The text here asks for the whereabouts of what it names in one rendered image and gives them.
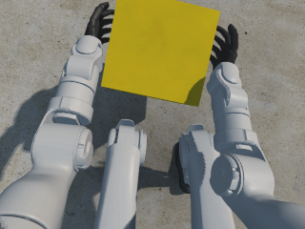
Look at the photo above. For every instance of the robot left upper arm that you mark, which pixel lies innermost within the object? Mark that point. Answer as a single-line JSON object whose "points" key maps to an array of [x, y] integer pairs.
{"points": [[38, 199]]}

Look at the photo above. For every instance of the robot right upper arm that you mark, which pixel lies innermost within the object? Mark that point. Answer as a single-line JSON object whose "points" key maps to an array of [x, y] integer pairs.
{"points": [[246, 184]]}

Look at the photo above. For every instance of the robot right hand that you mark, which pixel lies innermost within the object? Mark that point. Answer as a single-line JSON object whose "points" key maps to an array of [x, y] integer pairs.
{"points": [[228, 48]]}

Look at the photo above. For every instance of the robot left forearm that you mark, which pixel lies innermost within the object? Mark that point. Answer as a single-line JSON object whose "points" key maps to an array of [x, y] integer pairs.
{"points": [[77, 85]]}

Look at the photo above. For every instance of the robot left hand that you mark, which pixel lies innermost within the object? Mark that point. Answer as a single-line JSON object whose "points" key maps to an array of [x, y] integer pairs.
{"points": [[96, 24]]}

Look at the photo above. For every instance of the carton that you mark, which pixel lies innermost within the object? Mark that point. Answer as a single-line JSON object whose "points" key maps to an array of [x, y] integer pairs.
{"points": [[160, 49]]}

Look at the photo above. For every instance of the robot right forearm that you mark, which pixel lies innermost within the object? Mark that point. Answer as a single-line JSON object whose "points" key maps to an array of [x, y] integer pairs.
{"points": [[231, 116]]}

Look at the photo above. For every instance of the robot left shin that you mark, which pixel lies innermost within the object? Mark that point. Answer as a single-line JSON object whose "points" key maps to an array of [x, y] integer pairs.
{"points": [[113, 135]]}

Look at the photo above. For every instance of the robot right thigh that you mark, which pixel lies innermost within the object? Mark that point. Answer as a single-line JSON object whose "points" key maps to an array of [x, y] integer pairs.
{"points": [[197, 156]]}

